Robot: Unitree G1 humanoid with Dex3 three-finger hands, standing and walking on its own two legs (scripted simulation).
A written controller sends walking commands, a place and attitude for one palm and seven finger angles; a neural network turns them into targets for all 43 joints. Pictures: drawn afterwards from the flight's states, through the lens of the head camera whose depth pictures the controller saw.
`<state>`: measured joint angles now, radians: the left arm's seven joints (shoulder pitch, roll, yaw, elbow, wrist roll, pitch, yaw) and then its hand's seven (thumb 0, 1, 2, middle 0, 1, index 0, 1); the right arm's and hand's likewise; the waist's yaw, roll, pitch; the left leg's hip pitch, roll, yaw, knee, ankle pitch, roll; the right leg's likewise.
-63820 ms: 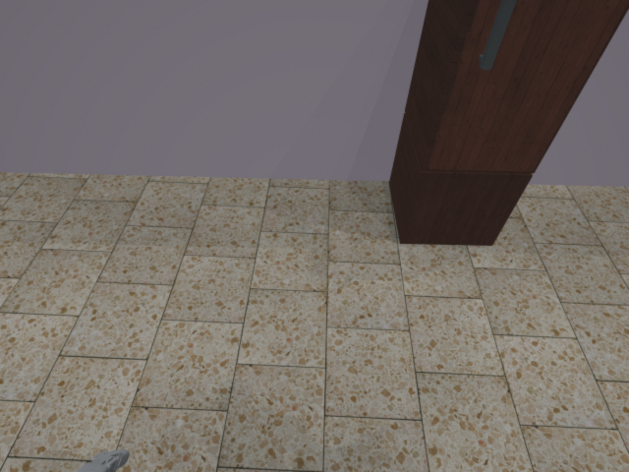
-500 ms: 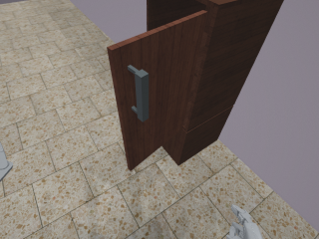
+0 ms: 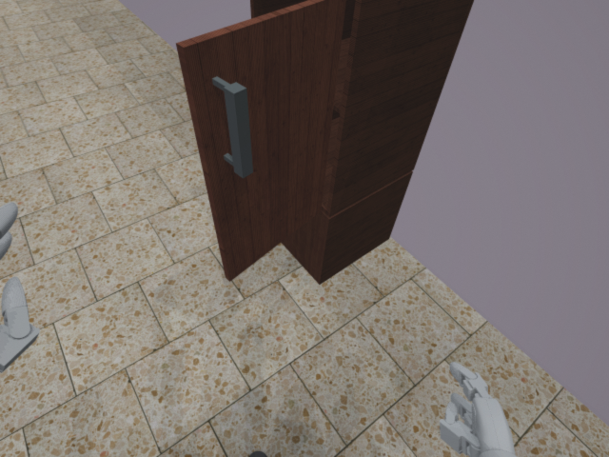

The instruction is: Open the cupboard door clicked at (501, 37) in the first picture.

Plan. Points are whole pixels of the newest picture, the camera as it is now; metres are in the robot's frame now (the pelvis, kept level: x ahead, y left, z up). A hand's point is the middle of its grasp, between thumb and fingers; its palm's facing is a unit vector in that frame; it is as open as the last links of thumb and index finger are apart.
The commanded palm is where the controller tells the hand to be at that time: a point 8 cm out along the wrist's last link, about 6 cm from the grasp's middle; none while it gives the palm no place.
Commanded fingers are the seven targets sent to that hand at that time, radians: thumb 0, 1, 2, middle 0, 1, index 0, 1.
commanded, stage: stop stepping back and stand still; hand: left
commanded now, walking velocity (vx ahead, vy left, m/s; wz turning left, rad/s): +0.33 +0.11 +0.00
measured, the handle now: (231, 129) +0.58 +0.15 +0.11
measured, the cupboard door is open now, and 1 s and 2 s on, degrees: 99 99 99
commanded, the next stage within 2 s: let the arm hang, fingers relaxed in 0.68 s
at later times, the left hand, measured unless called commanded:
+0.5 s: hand out of the picture +0.10 +0.27 +0.16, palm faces +0.49 -0.72 -0.50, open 7.4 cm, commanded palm +0.05 +0.30 +0.18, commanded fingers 0.00 0.90 0.90 -0.20 -0.30 -0.20 -0.30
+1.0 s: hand out of the picture +0.05 +0.20 -0.13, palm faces +0.10 -0.96 -0.28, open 7.4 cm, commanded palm none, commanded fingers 0.00 0.90 0.90 -0.20 -0.30 -0.20 -0.30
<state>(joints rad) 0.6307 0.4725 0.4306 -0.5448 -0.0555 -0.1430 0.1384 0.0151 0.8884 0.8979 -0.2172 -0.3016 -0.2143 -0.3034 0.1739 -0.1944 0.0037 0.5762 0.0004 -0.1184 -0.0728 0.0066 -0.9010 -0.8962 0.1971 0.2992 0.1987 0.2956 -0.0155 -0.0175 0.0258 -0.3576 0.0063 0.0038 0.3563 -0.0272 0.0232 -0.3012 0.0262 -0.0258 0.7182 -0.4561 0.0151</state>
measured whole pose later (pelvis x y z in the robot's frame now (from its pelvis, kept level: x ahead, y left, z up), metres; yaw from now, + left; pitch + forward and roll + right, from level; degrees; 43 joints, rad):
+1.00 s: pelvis -0.08 -0.02 -0.02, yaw +7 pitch +2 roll +3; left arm 0.26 0.22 0.05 0.52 0.03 0.05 0.00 0.01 0.91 0.90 -0.20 -0.30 -0.20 -0.30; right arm 0.23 -0.23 0.01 0.77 -0.04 -0.01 0.00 0.01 -0.90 -0.90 0.20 0.30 0.20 0.30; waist -0.05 -0.02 0.03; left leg -0.36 -0.02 0.00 0.65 -0.31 -0.02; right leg -0.38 -0.03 0.05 0.71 -0.32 0.01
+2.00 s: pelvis -0.08 +0.00 +0.00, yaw +7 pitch -2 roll +0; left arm 0.19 0.21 0.03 1.13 0.01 0.00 0.01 0.01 0.91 0.90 -0.21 -0.30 -0.20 -0.30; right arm 0.21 -0.22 -0.03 1.13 -0.02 0.01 -0.02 0.00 -0.90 -0.90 0.20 0.30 0.20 0.30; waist -0.01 0.02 0.06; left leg -0.18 0.00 -0.02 0.40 -0.20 -0.01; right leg -0.17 -0.01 0.04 0.41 -0.21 0.01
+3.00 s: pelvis -0.05 -0.01 +0.01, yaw +7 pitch -1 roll +0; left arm 0.10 0.32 0.02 1.12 0.01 -0.02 0.00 0.01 0.90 0.90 -0.21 -0.30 -0.20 -0.30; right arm 0.10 -0.33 -0.02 1.12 -0.02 0.00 -0.01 0.00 -0.90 -0.90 0.20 0.30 0.20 0.30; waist -0.01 0.02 0.06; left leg -0.11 0.02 -0.02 0.31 -0.19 -0.02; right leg -0.11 0.00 0.03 0.33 -0.20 0.00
